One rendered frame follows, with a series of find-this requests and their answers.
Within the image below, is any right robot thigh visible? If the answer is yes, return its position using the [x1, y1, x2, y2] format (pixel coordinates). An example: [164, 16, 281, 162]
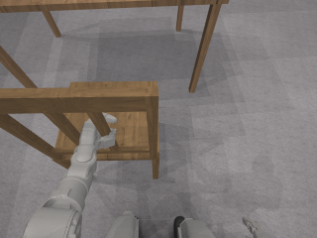
[177, 220, 216, 238]

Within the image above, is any table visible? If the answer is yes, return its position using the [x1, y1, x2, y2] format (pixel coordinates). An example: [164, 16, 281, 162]
[0, 0, 230, 93]

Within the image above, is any chair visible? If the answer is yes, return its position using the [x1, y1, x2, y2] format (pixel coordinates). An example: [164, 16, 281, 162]
[0, 81, 159, 179]

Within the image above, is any right robot hand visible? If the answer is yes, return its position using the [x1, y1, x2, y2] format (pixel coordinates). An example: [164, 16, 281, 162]
[241, 216, 269, 238]

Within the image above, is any robot left forearm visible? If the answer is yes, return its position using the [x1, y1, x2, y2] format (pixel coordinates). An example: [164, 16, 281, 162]
[22, 143, 97, 238]

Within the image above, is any left robot hand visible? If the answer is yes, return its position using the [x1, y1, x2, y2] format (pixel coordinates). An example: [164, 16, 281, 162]
[79, 112, 117, 150]

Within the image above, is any robot left upper arm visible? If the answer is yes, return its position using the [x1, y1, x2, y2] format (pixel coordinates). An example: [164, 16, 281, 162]
[25, 207, 82, 238]

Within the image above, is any robot right foot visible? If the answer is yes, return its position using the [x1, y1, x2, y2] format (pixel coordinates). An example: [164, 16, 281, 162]
[173, 216, 185, 238]

